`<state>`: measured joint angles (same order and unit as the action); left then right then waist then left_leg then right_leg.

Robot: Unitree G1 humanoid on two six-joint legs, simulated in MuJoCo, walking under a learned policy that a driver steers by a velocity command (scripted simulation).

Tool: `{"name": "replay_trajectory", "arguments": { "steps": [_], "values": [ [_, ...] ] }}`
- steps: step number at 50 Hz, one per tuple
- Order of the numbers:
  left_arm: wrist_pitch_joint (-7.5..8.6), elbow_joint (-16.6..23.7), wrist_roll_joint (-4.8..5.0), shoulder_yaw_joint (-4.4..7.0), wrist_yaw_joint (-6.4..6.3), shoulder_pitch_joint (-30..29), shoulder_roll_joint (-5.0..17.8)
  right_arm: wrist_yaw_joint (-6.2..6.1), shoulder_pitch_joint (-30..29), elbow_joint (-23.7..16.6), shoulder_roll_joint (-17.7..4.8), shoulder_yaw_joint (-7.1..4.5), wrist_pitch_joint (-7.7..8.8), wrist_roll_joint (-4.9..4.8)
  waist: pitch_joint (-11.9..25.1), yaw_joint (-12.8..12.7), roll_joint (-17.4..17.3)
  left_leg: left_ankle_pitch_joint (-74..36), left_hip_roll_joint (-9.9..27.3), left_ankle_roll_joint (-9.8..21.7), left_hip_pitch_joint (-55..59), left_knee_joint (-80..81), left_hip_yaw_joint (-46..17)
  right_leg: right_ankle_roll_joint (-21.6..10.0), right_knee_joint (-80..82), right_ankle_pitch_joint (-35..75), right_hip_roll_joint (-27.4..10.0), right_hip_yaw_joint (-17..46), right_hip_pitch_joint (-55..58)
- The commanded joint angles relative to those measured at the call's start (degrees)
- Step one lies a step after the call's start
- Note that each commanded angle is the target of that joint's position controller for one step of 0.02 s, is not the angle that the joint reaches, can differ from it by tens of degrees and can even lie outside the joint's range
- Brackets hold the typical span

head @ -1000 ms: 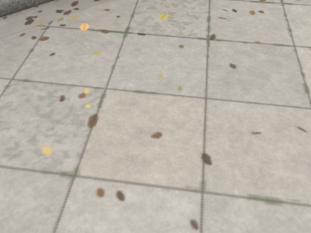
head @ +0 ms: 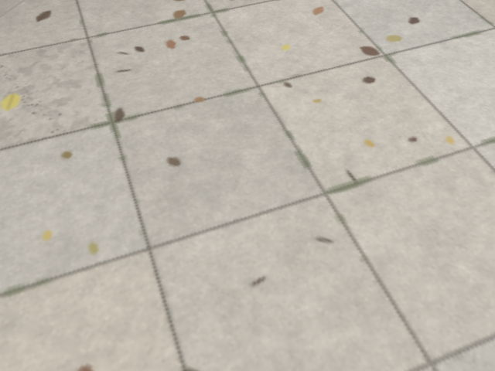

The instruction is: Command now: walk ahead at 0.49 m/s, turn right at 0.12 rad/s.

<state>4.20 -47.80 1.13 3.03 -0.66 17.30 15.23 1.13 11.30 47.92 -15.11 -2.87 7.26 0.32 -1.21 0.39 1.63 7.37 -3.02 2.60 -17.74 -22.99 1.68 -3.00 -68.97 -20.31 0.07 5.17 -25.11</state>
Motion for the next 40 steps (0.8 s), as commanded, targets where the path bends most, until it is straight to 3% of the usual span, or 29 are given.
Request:
{"name": "replay_trajectory", "arguments": {
  "steps": [1,4,7,10,13,14,15,16,17,18,19,20,21,24,29,32,36,38,40],
  "values": [
    [0.96,4.23,-0.63,0.32,0.25,1.53,1.53,0.38,2.61,-1.15,-4.26,-0.62,0.51,-0.2,2.55,-1.25,-5.19,-4.3,14.8,12.09,9.04,13.66,-18.79,0.28,3.83,2.73,-5.9,0.26,-9.91],
    [1.51,7.27,-1.66,-0.65,0.22,-5.48,0.63,-0.17,4.43,-0.64,-7.37,-1.4,0.08,-1.2,0.59,-0.23,-4.37,-6.73,14.45,13.12,6.43,15.58,-16.03,2.07,16.85,6.76,-6.35,-1.83,-10.6],
    [2.11,8.6,-1.09,-1.14,0.76,-11.54,1.04,-0.71,6.27,-0.39,-9.45,-1.88,-0.76,-1.68,0.18,1.41,-5.37,-6.2,12.09,10.92,3.37,14.68,-12.48,3.39,29.52,16.29,-3.71,-3.36,-4.63],
    [2.58,10.17,-0.31,-0.84,1.21,-15.92,2.99,-0.79,10.24,0.71,-9.66,-1.8,-1.43,-2.26,0.41,2.72,-6.54,-3.74,13.14,9.63,4.81,12.14,-14.45,3.86,35.52,19.67,-1.81,-3.07,-0.82],
    [3.2,10.43,-0.14,0.3,1.35,-14.63,5.64,-1.25,10.35,0.6,-9.86,-1.8,-2.27,-2.34,1.23,0.21,-7.28,1.6,13.71,7.11,6.15,7.26,-17.66,2.43,41.2,17.43,-1.22,-2.66,6.22],
    [3.26,9.26,-0.25,1.03,1.07,-10.66,6.72,-1.4,10.38,0.4,-8.94,-1.49,-2.5,-2.06,2.76,-1.78,-7.18,1.13,12.07,5.88,4.94,3.37,-17.27,1.49,42.61,15.63,-1.17,-3.19,12.26],
    [3.42,8.01,-0.78,2.13,0.57,-3.57,9.14,-1.39,9.55,-0.41,-6.52,-0.7,-2.45,-1.55,6.51,-5.33,-5.53,0.67,8.52,3.82,0.54,-6.7,-14.91,-0.69,43.31,14.0,-5.23,0.19,22.37],
    [3.02,6.87,-1.36,3.3,0.11,6.48,13.74,-1.44,9.67,-2.31,-1.69,0.78,-2.19,0.01,14.7,-8.55,5.13,14.6,3.39,1.08,-9.13,-26.52,-8.76,-4.03,43.89,12.37,-17.55,12.25,36.31],
    [2.31,5.83,-2.01,3.81,0.68,8.06,15.84,-1.48,15.77,-4.28,-0.38,1.13,-1.32,-2.36,17.96,-4.99,21.77,26.8,0.16,0.35,-25.34,-41.19,-6.84,-11.47,51.5,-0.68,-26.52,35.84,43.93],
    [2.63,6.76,-1.5,2.52,1.03,4.97,9.89,-1.77,14.42,-2.82,-6.45,-0.35,-1.48,-3.34,11.88,-5.24,11.7,22.64,3.73,0.25,-29.08,-48.56,-10.67,-10.54,53.34,-6.09,-24.46,34.38,38.23],
    [2.78,7.2,-1.03,1.57,1.16,1.91,6.59,-1.7,10.55,-3.3,-7.88,-1.01,-1.9,-3.24,6.78,-4.72,7.05,17.17,5.34,0.48,-29.65,-49.39,-10.32,-8.46,53.52,-2.52,-22.06,24.8,32.39],
    [2.85,7.41,-1.15,1.0,1.43,-1.91,5.03,-1.76,9.68,-3.05,-6.67,-1.05,-2.51,-2.74,4.68,-2.82,3.55,12.71,7.25,-0.2,-26.96,-48.17,-9.72,-7.34,54.93,4.12,-19.07,18.01,27.04],
    [2.8,7.17,-1.26,0.79,1.56,-4.28,3.76,-1.68,8.59,-3.49,-6.0,-1.3,-3.04,-2.13,2.61,-1.58,3.89,9.94,8.58,-0.59,-25.95,-45.82,-9.5,-6.97,56.46,8.59,-17.09,13.05,23.63],
    [3.43,5.64,-1.72,1.36,1.42,-4.74,4.29,-0.87,7.44,-4.82,-3.43,-1.22,-4.41,-2.0,1.22,-0.1,3.87,4.8,9.93,-1.5,-23.05,-44.24,-8.13,-7.01,59.41,20.22,-14.82,3.09,19.16],
    [3.1,3.07,-1.77,2.38,0.45,-2.42,6.85,-0.06,0.99,-8.34,-2.4,-0.97,-4.75,-1.73,-0.48,-1.17,1.51,-5.06,9.68,-2.26,-26.13,-32.05,-7.86,-7.34,60.66,26.53,-15.0,-5.72,21.3],
    [2.56,2.27,-1.38,2.73,0.04,-1.1,8.5,1.16,-5.58,-10.89,-1.81,-0.46,-4.52,-1.43,-2.25,-3.42,1.08,-10.3,9.2,-1.53,-24.4,-23.18,-4.28,-6.42,60.78,25.6,-15.0,-10.15,22.12],
    [1.3,0.58,-0.42,3.19,-0.08,2.13,10.17,2.53,-11.88,-14.65,-1.98,-0.27,-4.53,-1.76,-4.4,-5.07,1.08,-6.34,8.49,0.49,-24.84,-16.91,-0.89,-5.24,58.53,27.16,-16.93,-13.13,27.88],
    [0.52,0.41,-0.08,3.47,-0.17,1.95,11.38,3.03,-12.26,-15.94,-2.95,-0.7,-4.63,-1.78,-3.52,-3.94,2.05,-1.12,6.49,2.39,-21.43,-15.02,1.79,-4.13,54.44,37.65,-17.33,-15.09,29.92],
    [-0.24,0.78,0.23,3.99,-0.59,1.29,13.4,2.93,-6.98,-15.59,-5.43,-2.09,-5.02,-1.64,1.2,-0.08,4.52,4.58,1.93,4.88,-11.33,-14.69,5.32,-3.01,44.06,57.54,-16.83,-17.05,30.3]
  ]
}}
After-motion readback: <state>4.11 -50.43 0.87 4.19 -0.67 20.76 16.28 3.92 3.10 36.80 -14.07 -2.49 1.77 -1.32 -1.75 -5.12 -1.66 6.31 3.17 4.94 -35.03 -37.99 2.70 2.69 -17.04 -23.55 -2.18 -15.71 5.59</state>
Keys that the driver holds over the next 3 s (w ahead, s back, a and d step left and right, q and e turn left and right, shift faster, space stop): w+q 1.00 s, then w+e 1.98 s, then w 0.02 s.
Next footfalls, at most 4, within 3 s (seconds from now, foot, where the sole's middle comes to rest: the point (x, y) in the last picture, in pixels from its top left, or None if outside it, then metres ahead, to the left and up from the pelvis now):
0.30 right None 0.32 -0.14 -0.78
0.84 left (187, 352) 0.53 0.19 -0.78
1.40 right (202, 233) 0.90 0.17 -0.78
1.88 left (123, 189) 1.08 0.45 -0.78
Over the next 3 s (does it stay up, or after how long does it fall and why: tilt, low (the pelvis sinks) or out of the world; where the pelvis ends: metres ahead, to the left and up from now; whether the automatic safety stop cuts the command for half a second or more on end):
stays up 1.56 0.25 -0.01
